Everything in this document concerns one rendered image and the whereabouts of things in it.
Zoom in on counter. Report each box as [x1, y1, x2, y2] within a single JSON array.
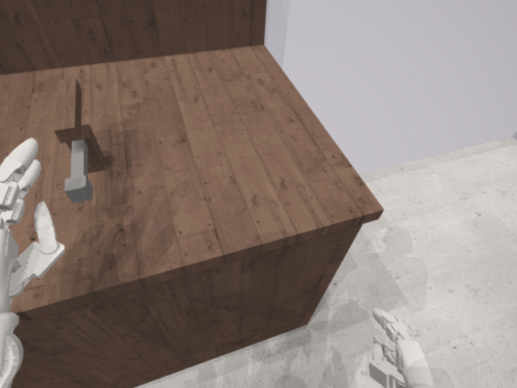
[[0, 0, 384, 388]]

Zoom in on right robot hand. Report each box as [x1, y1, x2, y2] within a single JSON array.
[[369, 308, 435, 388]]

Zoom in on left robot hand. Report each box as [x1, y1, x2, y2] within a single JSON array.
[[0, 138, 65, 313]]

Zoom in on tap lever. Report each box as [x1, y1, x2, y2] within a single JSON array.
[[65, 139, 93, 203]]

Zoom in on left robot forearm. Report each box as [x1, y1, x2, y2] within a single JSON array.
[[0, 312, 23, 388]]

